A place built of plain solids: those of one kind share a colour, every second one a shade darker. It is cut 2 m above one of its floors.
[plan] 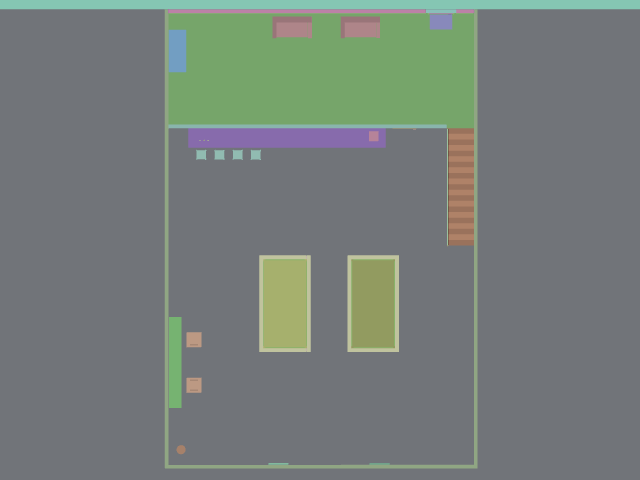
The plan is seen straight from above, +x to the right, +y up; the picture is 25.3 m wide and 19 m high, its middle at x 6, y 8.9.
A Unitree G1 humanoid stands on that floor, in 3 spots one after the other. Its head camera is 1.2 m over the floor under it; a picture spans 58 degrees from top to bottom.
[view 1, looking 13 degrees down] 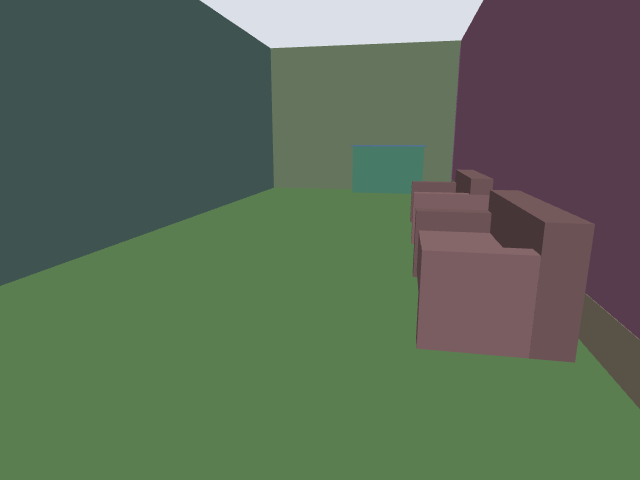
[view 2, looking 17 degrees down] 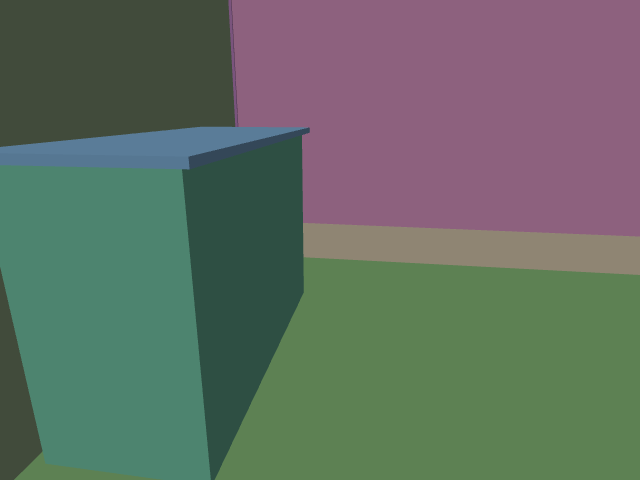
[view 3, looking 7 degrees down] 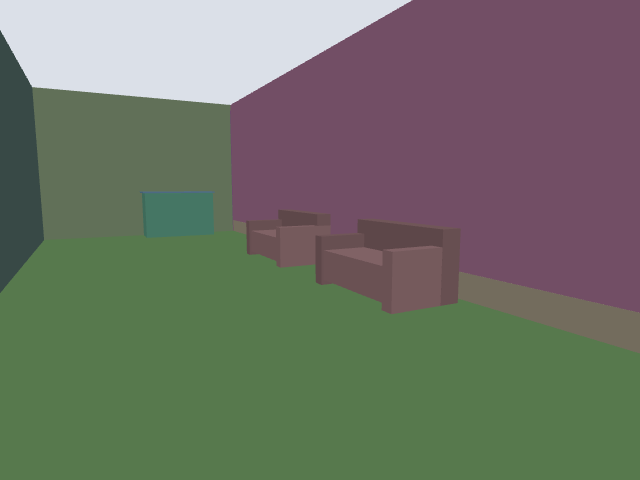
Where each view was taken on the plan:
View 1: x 10.79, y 16.78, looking -169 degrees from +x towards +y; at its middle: upper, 5.33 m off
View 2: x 1.20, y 14.52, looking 99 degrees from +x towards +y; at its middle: back_stallriser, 3.56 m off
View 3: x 11.59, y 14.42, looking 152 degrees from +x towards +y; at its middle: sofa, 5.30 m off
